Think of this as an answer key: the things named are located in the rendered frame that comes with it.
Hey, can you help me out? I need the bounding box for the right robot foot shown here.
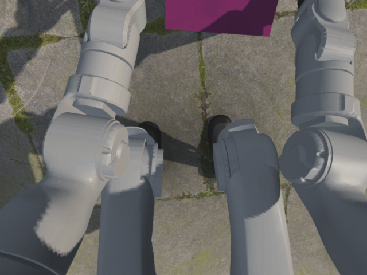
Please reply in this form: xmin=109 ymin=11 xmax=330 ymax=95
xmin=208 ymin=115 xmax=231 ymax=173

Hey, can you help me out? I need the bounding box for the robot right forearm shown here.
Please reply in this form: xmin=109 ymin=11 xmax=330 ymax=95
xmin=291 ymin=0 xmax=367 ymax=142

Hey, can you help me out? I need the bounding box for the robot foot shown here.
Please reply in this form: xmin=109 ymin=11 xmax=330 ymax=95
xmin=208 ymin=115 xmax=231 ymax=173
xmin=138 ymin=121 xmax=161 ymax=149

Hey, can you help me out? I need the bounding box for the robot left forearm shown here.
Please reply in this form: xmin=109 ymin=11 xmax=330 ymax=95
xmin=42 ymin=0 xmax=147 ymax=162

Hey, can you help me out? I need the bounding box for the carton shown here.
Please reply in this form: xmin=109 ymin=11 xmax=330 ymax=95
xmin=165 ymin=0 xmax=278 ymax=37

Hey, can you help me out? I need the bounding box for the left robot upper arm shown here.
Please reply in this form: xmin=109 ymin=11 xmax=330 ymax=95
xmin=0 ymin=112 xmax=130 ymax=275

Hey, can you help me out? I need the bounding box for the right robot upper arm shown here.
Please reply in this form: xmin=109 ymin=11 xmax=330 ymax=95
xmin=278 ymin=127 xmax=367 ymax=275

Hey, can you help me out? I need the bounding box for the left robot foot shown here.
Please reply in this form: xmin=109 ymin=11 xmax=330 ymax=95
xmin=138 ymin=121 xmax=161 ymax=149

